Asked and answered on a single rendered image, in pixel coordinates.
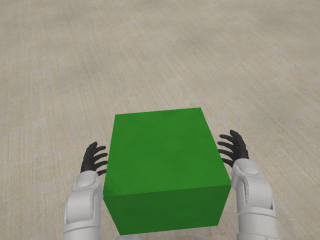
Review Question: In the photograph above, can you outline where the left robot hand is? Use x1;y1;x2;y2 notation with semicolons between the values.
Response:
80;141;108;176

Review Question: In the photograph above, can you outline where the carton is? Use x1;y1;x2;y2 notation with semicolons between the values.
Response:
103;107;232;236

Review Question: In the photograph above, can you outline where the robot right forearm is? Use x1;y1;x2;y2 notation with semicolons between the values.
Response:
230;158;282;240

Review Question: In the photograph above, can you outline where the right robot hand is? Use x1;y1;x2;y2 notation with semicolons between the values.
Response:
217;130;249;168

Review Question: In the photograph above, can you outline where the robot left forearm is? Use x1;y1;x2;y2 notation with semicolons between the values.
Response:
62;170;104;240

